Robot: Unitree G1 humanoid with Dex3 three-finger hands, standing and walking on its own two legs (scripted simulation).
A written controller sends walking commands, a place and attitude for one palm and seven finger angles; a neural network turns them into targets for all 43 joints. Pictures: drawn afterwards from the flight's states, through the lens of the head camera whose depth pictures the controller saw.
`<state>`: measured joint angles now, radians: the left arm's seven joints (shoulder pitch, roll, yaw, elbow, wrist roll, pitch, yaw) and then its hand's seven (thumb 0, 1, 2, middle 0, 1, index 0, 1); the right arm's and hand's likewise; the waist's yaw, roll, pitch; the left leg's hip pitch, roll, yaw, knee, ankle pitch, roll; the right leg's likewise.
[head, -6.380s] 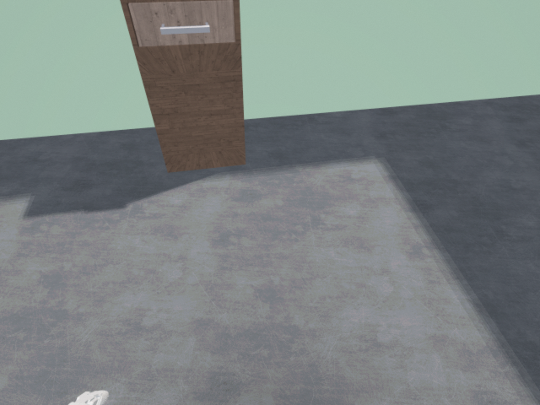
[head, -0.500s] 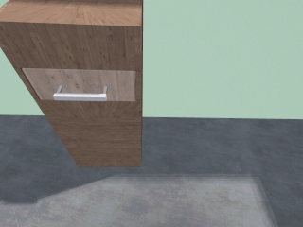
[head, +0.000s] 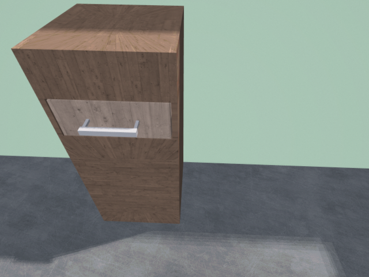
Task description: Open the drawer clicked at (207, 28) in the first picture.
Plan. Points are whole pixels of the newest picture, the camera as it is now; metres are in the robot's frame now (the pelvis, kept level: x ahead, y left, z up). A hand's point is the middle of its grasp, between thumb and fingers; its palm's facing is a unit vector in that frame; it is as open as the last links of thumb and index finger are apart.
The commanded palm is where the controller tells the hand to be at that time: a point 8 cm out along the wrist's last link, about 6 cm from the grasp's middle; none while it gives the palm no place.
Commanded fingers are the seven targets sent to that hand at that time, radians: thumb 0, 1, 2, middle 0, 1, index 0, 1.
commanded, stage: shuffle to correct the standing spot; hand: left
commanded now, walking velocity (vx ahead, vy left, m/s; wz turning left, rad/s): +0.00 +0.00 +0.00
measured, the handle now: (110, 127) +0.56 +0.28 -0.01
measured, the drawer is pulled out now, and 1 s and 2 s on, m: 0.00 0.00 0.00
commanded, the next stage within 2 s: come to a stop and stand still in 0.60 s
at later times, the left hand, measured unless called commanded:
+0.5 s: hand out of the picture -0.05 +0.21 -0.17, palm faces +0.08 -0.98 -0.17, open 7.4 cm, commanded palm none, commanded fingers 0.00 0.90 0.90 -0.20 -0.30 -0.20 -0.30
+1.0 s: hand out of the picture +0.06 +0.25 -0.19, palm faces +0.09 -0.99 -0.14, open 7.3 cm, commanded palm none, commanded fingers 0.00 0.90 0.90 -0.20 -0.30 -0.20 -0.30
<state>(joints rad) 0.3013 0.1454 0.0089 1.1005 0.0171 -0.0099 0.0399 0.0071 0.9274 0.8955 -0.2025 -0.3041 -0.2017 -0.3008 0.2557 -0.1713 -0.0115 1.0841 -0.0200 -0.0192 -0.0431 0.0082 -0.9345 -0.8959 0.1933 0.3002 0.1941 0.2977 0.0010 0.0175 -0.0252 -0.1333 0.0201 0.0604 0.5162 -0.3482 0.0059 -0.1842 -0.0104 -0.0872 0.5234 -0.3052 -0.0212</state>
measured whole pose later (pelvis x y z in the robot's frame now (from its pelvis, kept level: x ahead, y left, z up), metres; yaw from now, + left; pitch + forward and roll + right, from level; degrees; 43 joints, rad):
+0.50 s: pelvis -0.01 +0.04 +0.00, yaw +1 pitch -1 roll +0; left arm 0.39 0.13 0.05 1.08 0.03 0.02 0.02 0.01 0.91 0.90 -0.20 -0.30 -0.20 -0.30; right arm 0.45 -0.14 -0.01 1.10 -0.03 -0.02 -0.02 0.00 -0.91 -0.90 0.19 0.30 0.19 0.30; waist -0.01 0.00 -0.02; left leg -0.18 -0.04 0.12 0.48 -0.30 0.09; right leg -0.39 -0.06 -0.08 0.94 -0.43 -0.06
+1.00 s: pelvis +0.06 +0.09 -0.01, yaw +0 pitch -1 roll +0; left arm 0.33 0.12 0.04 1.05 0.02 0.02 0.03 0.01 0.92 0.90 -0.20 -0.30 -0.20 -0.30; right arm 0.29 -0.15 -0.03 1.04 -0.03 -0.02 -0.02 0.01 -0.93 -0.90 0.19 0.30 0.19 0.30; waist 0.01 -0.03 0.02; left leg -0.35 0.05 0.07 0.63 -0.27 0.01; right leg -0.25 -0.08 -0.08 0.67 -0.42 0.01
